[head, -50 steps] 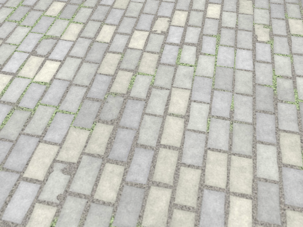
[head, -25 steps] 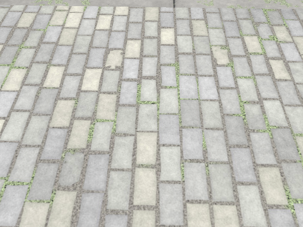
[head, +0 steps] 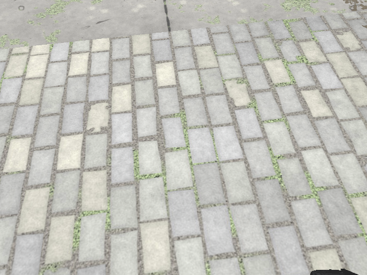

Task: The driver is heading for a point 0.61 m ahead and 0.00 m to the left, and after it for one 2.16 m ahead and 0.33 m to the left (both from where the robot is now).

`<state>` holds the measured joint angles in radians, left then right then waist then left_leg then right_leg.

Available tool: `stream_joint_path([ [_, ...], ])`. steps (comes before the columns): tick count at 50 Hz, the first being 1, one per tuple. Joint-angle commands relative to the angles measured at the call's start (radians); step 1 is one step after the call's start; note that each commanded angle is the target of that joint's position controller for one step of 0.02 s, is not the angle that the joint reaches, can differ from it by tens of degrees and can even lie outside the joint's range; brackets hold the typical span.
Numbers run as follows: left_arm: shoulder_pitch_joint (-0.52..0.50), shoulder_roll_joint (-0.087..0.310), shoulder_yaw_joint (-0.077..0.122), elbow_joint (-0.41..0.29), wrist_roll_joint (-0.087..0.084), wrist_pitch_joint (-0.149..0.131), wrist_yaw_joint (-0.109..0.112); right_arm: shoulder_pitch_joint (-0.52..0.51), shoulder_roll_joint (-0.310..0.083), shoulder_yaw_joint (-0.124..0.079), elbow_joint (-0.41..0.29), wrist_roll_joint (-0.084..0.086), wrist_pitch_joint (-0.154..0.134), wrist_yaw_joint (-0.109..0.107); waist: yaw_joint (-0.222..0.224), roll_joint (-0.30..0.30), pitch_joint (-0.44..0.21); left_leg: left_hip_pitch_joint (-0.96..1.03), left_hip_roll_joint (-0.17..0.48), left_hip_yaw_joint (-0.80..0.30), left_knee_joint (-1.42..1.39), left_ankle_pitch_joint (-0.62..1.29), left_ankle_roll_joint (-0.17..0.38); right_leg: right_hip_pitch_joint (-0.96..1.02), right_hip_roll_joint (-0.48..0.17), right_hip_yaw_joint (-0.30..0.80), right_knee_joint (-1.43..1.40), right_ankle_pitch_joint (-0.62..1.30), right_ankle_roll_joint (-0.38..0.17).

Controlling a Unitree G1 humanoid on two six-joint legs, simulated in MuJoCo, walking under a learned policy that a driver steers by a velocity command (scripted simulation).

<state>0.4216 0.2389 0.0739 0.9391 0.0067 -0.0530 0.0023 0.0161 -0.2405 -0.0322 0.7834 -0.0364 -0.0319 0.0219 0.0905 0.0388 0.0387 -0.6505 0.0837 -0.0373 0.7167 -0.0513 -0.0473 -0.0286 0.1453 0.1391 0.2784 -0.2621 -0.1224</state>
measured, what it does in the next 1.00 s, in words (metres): walks ahead: left foot, then right foot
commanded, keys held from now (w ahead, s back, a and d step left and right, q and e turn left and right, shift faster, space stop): w+e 0.02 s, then w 0.66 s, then q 0.32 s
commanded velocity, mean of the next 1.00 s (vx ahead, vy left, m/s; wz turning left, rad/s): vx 0.43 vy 0.00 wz -0.06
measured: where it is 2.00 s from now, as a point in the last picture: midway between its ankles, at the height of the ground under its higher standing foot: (231, 261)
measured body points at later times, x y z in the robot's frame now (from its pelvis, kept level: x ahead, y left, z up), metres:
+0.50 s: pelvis +0.27 +0.03 +0.00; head +0.29 +0.04 +0.45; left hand +0.46 +0.25 -0.11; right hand +0.20 -0.22 -0.13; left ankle +0.21 +0.13 -0.74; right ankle +0.38 -0.12 -0.70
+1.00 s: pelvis +0.47 -0.04 +0.00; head +0.51 -0.06 +0.45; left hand +0.51 +0.21 -0.13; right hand +0.56 -0.29 -0.14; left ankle +0.58 +0.08 -0.69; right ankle +0.44 -0.10 -0.74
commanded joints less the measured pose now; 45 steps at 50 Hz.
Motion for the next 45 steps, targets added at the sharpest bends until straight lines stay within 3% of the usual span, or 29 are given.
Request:
stream_joint_path([
  [1, 0.075, 0.161, 0.033, -0.041, 0.01, -0.004, 0.011, -0.147, -0.075, -0.006, -0.12, 0.008, -0.024, 0.001, 0.013, -0.108, 0.005, -0.02, -0.055, 0.03, -0.08, 0.0, 0.014, 0.06, -0.266, 0.21, 0.02, 0.524, -0.102],
  [4, 0.019, 0.177, 0.035, -0.057, 0.012, -0.01, 0.02, -0.027, -0.104, -0.014, -0.099, 0.01, -0.04, -0.003, -0.055, -0.128, -0.022, 0.215, -0.089, 0.04, -0.197, -0.054, 0.063, 0.025, -0.274, 0.199, 0.097, 0.655, -0.049],
  [5, 0.009, 0.183, 0.035, -0.057, 0.012, -0.016, 0.016, 0.08, -0.127, -0.025, -0.065, 0.009, -0.047, -0.012, -0.098, -0.115, -0.071, 0.356, -0.117, 0.057, -0.225, -0.073, 0.085, 0.014, -0.254, 0.182, 0.2, 0.76, -0.031],
  [6, 0.003, 0.176, 0.031, -0.056, 0.006, -0.024, 0.008, 0.215, -0.152, -0.036, -0.03, 0.002, -0.06, -0.023, -0.165, -0.072, -0.146, 0.543, -0.085, 0.038, -0.274, -0.043, 0.116, -0.039, -0.201, 0.133, 0.376, 0.733, -0.011],
  [7, 0.018, 0.112, 0.012, -0.085, 0.0, -0.033, 0.002, 0.376, -0.219, -0.051, -0.021, -0.019, -0.067, -0.039, -0.216, 0.024, -0.287, 0.768, 0.139, -0.202, -0.28, -0.196, 0.169, -0.176, -0.148, 0.078, 0.644, 0.437, 0.007],
  [8, 0.177, 0.054, 0.006, -0.083, -0.031, -0.028, -0.001, 0.39, -0.308, -0.076, 0.002, -0.025, -0.052, -0.034, -0.133, 0.288, -0.363, 0.941, 0.351, -0.677, -0.407, -0.226, 0.308, -0.458, 0.02, -0.024, 0.91, -0.257, 0.043],
  [9, 0.137, 0.129, 0.011, -0.056, 0.008, -0.015, 0.008, 0.317, -0.213, -0.063, -0.01, 0.0, -0.039, -0.023, -0.111, 0.101, -0.239, 0.829, 0.321, -0.706, -0.44, -0.362, 0.297, -0.556, -0.064, 0.004, 0.99, -0.218, 0.031],
  [10, 0.037, 0.127, 0.012, -0.07, 0.017, -0.014, 0.0, 0.237, -0.137, -0.045, -0.025, 0.01, -0.039, -0.019, -0.108, 0.001, -0.106, 0.689, 0.272, -0.538, -0.455, -0.336, 0.277, -0.559, -0.096, 0.001, 0.973, -0.125, 0.035],
  [11, -0.02, 0.109, 0.006, -0.086, 0.018, -0.015, -0.006, 0.206, -0.102, -0.035, -0.02, 0.004, -0.043, -0.016, -0.1, -0.032, -0.053, 0.607, 0.221, -0.415, -0.474, -0.211, 0.257, -0.548, -0.124, -0.007, 0.93, -0.076, 0.04],
  [13, -0.043, 0.097, 0.003, -0.098, 0.032, 0.0, -0.019, 0.226, -0.089, -0.027, 0.013, 0.009, -0.055, -0.019, -0.077, 0.04, -0.035, 0.538, 0.149, -0.259, -0.5, -0.034, 0.227, -0.506, -0.153, -0.025, 0.863, -0.058, 0.054],
  [17, -0.101, 0.077, -0.006, -0.118, 0.038, 0.018, -0.034, 0.307, -0.108, -0.032, 0.063, 0.026, -0.081, -0.011, -0.069, 0.054, -0.036, 0.547, 0.136, -0.166, -0.542, 0.101, 0.252, -0.556, -0.172, -0.067, 0.789, -0.016, 0.08],
  [21, -0.29, 0.052, -0.029, -0.179, 0.035, 0.013, -0.046, 0.36, -0.103, -0.03, 0.094, 0.028, -0.073, -0.011, -0.102, 0.046, 0.013, 0.544, 0.098, -0.081, -0.593, 0.109, 0.246, -0.606, -0.22, -0.141, 0.578, 0.122, 0.111],
  [23, -0.363, 0.035, -0.043, -0.201, 0.029, 0.01, -0.049, 0.391, -0.115, -0.033, 0.109, 0.028, -0.072, -0.009, -0.122, 0.051, 0.019, 0.539, 0.086, -0.043, -0.59, 0.154, 0.234, -0.557, -0.213, -0.173, 0.457, 0.178, 0.113],
  [26, -0.425, 0.048, -0.046, -0.22, 0.023, 0.006, -0.044, 0.436, -0.135, -0.037, 0.13, 0.026, -0.068, -0.01, -0.139, 0.053, 0.02, 0.578, 0.108, -0.034, -0.561, 0.204, 0.223, -0.498, -0.192, -0.199, 0.352, 0.19, 0.098],
  [29, -0.427, 0.07, -0.04, -0.228, 0.024, 0.0, -0.035, 0.441, -0.149, -0.04, 0.146, 0.021, -0.058, -0.016, -0.122, 0.055, 0.023, 0.64, 0.147, -0.042, -0.497, 0.299, 0.21, -0.443, -0.174, -0.203, 0.287, 0.122, 0.061],
  [30, -0.38, 0.077, -0.034, -0.214, 0.028, -0.004, -0.03, 0.433, -0.154, -0.041, 0.149, 0.021, -0.055, -0.019, -0.097, 0.052, 0.003, 0.652, 0.145, -0.031, -0.432, 0.402, 0.199, -0.372, -0.151, -0.211, 0.254, 0.096, 0.045],
  [31, -0.272, 0.087, -0.025, -0.176, 0.034, -0.012, -0.023, 0.426, -0.154, -0.041, 0.154, 0.025, -0.049, -0.02, -0.045, 0.024, -0.048, 0.642, 0.115, 0.004, -0.294, 0.494, 0.183, -0.231, -0.124, -0.223, 0.184, 0.111, 0.025],
  [32, -0.114, 0.128, -0.008, -0.123, 0.049, -0.024, -0.013, 0.429, -0.132, -0.033, 0.148, 0.028, -0.047, -0.021, 0.01, -0.017, -0.145, 0.545, 0.068, 0.043, -0.099, 0.423, 0.161, -0.008, -0.162, -0.174, 0.169, 0.103, -0.008],
  [33, 0.042, 0.223, 0.015, -0.107, 0.07, -0.03, 0.001, 0.44, -0.062, -0.012, 0.097, 0.043, -0.049, -0.018, 0.052, -0.171, -0.284, 0.296, -0.014, 0.104, 0.23, 0.049, 0.125, 0.26, -0.44, 0.161, 0.128, -0.018, -0.083],
  [34, 0.05, 0.279, 0.031, -0.096, 0.043, -0.016, -0.002, 0.513, -0.051, -0.016, 0.097, 0.043, -0.045, -0.02, 0.012, -0.301, -0.324, 0.062, -0.146, 0.074, 0.456, -0.504, 0.116, 0.325, -0.591, 0.524, -0.003, -0.037, -0.176],
  [35, -0.039, 0.204, 0.016, -0.105, 0.013, -0.008, -0.003, 0.445, -0.121, -0.036, 0.109, 0.024, -0.033, -0.027, -0.015, -0.15, -0.175, 0.006, -0.083, -0.008, 0.515, -0.444, 0.125, 0.194, -0.547, 0.41, -0.002, 0.014, -0.155],
  [36, -0.129, 0.133, -0.005, -0.122, 0.009, -0.015, -0.005, 0.406, -0.094, -0.032, 0.104, 0.027, -0.036, -0.022, -0.049, -0.109, -0.067, 0.031, -0.054, -0.018, 0.487, -0.365, 0.122, 0.051, -0.505, 0.25, -0.017, 0.206, -0.13],
  [37, -0.174, 0.086, -0.018, -0.123, 0.012, -0.025, -0.008, 0.403, -0.066, -0.027, 0.115, 0.031, -0.031, -0.023, -0.081, -0.091, -0.035, 0.087, -0.03, -0.018, 0.435, -0.326, 0.114, -0.034, -0.455, 0.122, -0.033, 0.395, -0.091],
  [38, -0.189, 0.063, -0.026, -0.117, 0.01, -0.034, -0.004, 0.415, -0.061, -0.03, 0.126, 0.019, -0.017, -0.023, -0.105, -0.104, -0.021, 0.137, -0.02, -0.013, 0.399, -0.315, 0.1, -0.088, -0.423, 0.03, -0.035, 0.55, -0.062],
  [39, -0.195, 0.056, -0.029, -0.111, 0.011, -0.041, -0.001, 0.439, -0.053, -0.03, 0.138, 0.011, -0.002, -0.02, -0.124, -0.115, -0.033, 0.186, -0.027, -0.003, 0.395, -0.3, 0.088, -0.124, -0.402, -0.041, -0.033, 0.67, -0.048],
  [41, -0.176, 0.081, -0.024, -0.102, 0.006, -0.053, 0.004, 0.434, -0.05, -0.038, 0.131, 0.012, 0.017, -0.014, -0.143, -0.12, -0.063, 0.195, -0.05, 0.011, 0.397, -0.253, 0.077, -0.121, -0.395, -0.117, -0.02, 0.842, -0.046],
  [45, -0.161, 0.09, -0.023, -0.094, 0.003, -0.037, 0.024, 0.323, -0.037, -0.038, 0.083, 0.008, 0.036, -0.006, -0.134, -0.133, -0.039, 0.116, -0.039, 0.046, 0.286, -0.135, 0.058, -0.109, -0.377, -0.227, -0.021, 0.823, -0.045],
])
Velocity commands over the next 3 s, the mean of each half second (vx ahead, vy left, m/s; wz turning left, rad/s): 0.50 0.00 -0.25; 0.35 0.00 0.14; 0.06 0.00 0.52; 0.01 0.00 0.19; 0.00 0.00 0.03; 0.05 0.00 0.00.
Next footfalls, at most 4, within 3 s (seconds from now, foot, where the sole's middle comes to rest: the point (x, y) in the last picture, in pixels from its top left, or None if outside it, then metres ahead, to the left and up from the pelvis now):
0.12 left None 0.25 0.13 -0.78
0.64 right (245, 271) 0.48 -0.11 -0.78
1.14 left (200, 233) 0.61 0.06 -0.78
1.62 right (253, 238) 0.61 -0.14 -0.78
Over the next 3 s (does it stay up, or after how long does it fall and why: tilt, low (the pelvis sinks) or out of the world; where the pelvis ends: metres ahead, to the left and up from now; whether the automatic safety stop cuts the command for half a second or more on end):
stays up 0.53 -0.05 0.00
